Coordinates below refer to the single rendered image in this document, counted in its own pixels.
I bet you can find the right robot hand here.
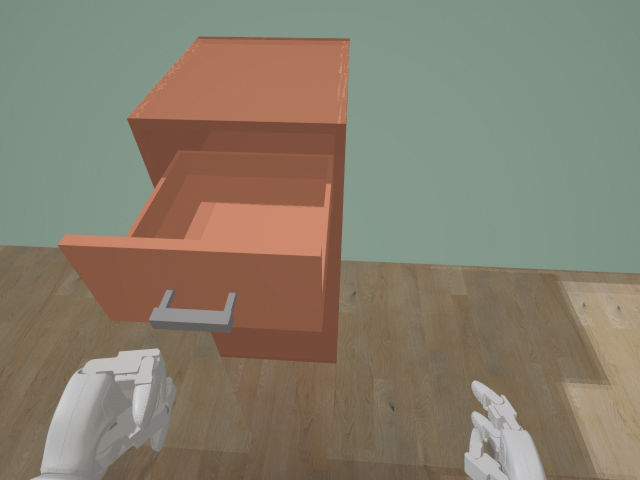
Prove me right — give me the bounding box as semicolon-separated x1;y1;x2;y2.
464;380;547;480

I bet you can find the cabinet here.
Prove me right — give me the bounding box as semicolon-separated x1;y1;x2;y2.
127;36;350;364

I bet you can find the drawer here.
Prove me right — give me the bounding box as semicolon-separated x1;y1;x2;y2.
57;150;334;332

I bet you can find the handle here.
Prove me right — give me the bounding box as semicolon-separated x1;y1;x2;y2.
149;289;237;333

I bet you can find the left robot hand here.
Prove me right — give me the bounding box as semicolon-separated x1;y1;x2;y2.
40;348;177;480

